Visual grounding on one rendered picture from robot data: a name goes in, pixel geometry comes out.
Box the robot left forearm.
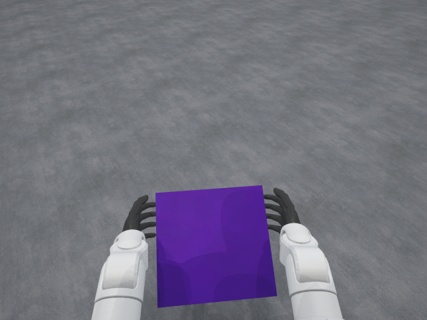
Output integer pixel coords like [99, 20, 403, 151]
[91, 229, 148, 320]

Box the carton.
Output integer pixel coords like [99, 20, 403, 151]
[155, 185, 277, 308]

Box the robot right forearm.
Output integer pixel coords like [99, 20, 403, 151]
[280, 223, 345, 320]

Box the left robot hand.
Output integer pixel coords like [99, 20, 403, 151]
[122, 195, 156, 239]

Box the right robot hand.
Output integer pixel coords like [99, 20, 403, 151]
[264, 188, 301, 234]

